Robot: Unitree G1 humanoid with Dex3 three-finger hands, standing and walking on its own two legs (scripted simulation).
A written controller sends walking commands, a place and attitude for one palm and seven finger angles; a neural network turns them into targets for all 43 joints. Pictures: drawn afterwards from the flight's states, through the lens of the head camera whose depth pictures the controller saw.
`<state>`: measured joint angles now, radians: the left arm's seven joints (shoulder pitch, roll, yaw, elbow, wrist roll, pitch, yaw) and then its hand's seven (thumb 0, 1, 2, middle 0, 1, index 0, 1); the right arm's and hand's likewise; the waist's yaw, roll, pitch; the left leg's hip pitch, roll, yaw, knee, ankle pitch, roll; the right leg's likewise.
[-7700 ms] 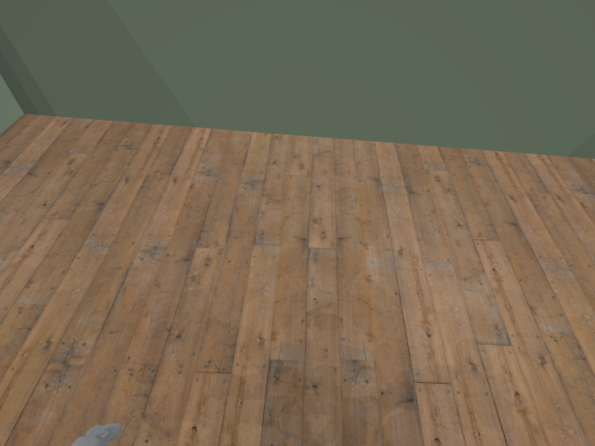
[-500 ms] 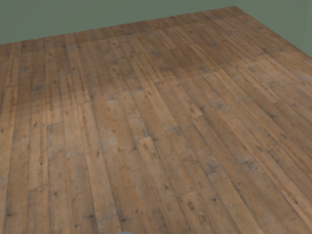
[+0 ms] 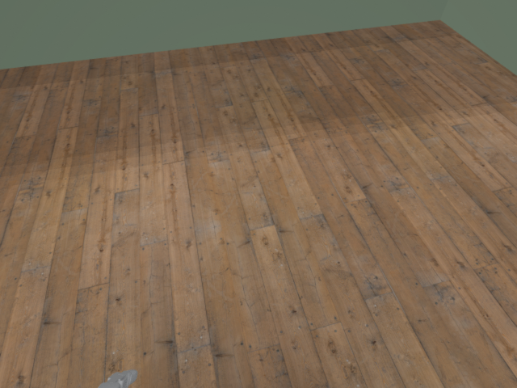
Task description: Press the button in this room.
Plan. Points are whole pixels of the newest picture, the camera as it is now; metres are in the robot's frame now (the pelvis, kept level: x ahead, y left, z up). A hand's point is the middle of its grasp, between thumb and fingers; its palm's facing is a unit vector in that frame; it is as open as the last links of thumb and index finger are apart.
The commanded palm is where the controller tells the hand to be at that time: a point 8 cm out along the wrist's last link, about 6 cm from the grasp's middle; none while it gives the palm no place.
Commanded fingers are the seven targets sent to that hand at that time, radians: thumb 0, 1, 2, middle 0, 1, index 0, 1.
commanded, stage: turn or walk to find it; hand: left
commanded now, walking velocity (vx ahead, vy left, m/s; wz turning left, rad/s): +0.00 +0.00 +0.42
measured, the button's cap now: out of the picture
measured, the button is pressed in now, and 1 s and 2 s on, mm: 0 0 0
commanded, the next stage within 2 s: none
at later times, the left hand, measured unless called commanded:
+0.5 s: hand out of the picture -0.06 +0.19 -0.16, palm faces +0.30 -0.92 -0.25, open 7.3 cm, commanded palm none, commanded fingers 0.00 0.90 0.90 -0.20 -0.30 -0.20 -0.30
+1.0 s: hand out of the picture -0.06 +0.22 -0.15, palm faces +0.44 -0.86 -0.26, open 7.3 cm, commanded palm none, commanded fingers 0.00 0.90 0.90 -0.20 -0.30 -0.20 -0.30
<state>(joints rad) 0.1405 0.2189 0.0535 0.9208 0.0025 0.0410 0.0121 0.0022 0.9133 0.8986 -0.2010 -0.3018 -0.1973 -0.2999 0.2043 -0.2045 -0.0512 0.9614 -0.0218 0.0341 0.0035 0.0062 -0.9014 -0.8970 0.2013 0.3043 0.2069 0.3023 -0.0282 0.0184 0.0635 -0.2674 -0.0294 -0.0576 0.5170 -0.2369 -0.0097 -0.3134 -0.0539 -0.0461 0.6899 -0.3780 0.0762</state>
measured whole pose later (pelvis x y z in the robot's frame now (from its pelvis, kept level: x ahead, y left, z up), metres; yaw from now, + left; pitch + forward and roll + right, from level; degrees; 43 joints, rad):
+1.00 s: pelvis -0.07 -0.01 +0.01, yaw +26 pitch +0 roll +0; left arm 0.13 0.22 0.06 0.94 0.00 0.06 0.02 0.00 0.91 0.90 -0.20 -0.30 -0.20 -0.30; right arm 0.23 -0.19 -0.05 0.97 -0.02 0.03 0.00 0.01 -0.90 -0.90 0.20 0.30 0.21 0.30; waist -0.04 0.01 0.06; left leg -0.26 -0.05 -0.05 0.47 -0.20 0.02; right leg -0.35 -0.05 -0.03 0.81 -0.44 0.08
